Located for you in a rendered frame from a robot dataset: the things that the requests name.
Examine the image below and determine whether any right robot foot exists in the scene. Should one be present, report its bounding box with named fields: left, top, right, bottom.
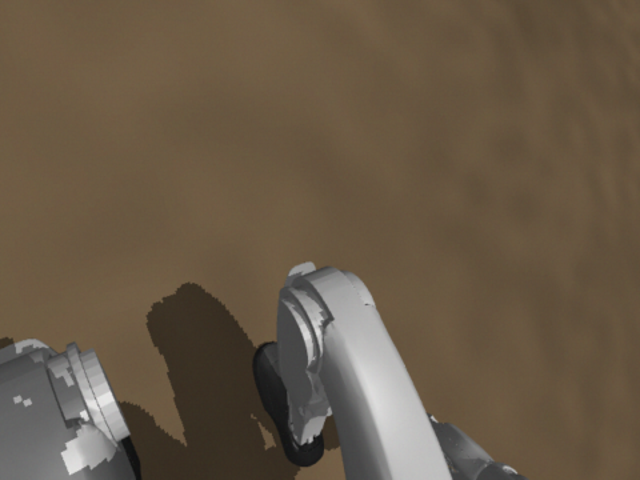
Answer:
left=253, top=342, right=324, bottom=467

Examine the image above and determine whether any right robot arm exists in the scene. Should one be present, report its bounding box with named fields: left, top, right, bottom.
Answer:
left=476, top=462, right=529, bottom=480

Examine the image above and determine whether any right robot hand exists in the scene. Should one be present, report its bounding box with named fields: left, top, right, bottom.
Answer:
left=427, top=413, right=496, bottom=480

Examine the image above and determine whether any left robot foot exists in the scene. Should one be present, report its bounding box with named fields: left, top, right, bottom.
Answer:
left=121, top=436, right=142, bottom=480

